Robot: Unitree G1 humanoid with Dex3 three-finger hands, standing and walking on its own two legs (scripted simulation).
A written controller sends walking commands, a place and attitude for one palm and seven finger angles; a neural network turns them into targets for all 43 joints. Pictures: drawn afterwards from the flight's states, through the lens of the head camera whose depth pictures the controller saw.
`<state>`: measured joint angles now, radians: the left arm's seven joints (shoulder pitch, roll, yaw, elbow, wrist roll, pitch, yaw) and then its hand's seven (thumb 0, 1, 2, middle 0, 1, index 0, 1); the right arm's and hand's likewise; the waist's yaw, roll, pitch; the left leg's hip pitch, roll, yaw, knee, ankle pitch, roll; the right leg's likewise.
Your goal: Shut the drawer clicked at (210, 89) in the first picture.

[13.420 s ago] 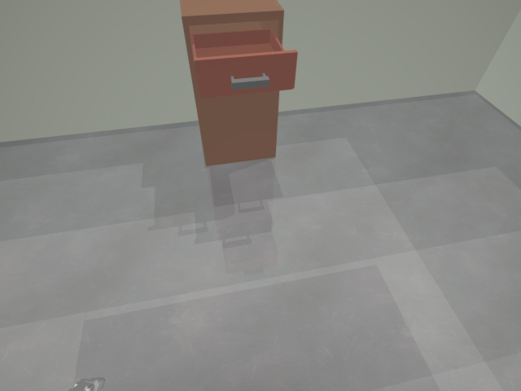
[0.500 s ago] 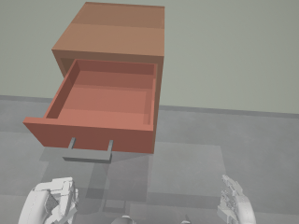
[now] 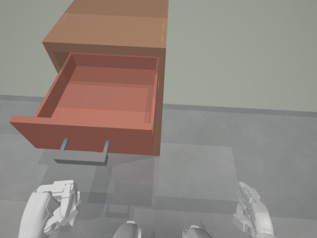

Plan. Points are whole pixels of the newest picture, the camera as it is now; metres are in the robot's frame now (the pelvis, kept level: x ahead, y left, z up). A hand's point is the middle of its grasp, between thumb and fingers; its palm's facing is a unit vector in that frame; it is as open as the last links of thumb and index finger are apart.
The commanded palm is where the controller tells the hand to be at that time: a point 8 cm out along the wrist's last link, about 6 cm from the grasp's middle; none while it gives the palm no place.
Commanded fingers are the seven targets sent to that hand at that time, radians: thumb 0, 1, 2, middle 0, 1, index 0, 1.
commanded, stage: bring the fist close to the handle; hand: left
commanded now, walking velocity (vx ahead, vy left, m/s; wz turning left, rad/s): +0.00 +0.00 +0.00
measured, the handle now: (84, 150) +0.34 +0.23 +0.00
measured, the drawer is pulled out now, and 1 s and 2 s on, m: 0.30 0.30 0.23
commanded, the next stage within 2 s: push the drawer shut in 1.02 s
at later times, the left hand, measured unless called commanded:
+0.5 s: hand (85, 195) +0.22 +0.19 +0.01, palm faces -0.01 -1.00 -0.05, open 3.3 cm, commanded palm +0.20 +0.24 +0.01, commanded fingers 0.00 0.90 0.90 -1.40 -1.60 -1.40 -1.60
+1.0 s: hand (89, 192) +0.23 +0.19 -0.01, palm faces -0.03 -1.00 -0.05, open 3.3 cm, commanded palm +0.21 +0.24 +0.00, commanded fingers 0.00 0.90 0.90 -1.40 -1.60 -1.40 -1.60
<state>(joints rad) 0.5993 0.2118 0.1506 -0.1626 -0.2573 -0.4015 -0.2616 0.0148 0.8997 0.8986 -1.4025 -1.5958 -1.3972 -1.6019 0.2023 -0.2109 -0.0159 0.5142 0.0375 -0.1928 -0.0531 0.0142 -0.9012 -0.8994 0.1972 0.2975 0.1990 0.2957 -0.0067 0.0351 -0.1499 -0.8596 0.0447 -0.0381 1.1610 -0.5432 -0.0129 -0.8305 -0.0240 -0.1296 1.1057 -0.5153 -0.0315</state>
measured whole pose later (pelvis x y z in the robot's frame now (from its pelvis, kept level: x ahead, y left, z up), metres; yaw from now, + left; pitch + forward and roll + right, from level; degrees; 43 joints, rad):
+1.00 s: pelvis -0.01 +0.01 -0.04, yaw -1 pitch +22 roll -3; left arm 0.37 0.22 0.12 -0.02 -0.22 -0.41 -0.19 0.01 0.90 0.90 -1.40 -1.60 -1.40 -1.60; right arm 0.19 -0.23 0.01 0.49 0.01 -0.11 -0.03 0.01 -0.90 -0.90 0.20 0.30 0.20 0.30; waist -0.02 0.02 -0.19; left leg -1.13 0.04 -0.02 1.35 -0.60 0.01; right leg -1.11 -0.04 -0.11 1.29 -0.56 -0.01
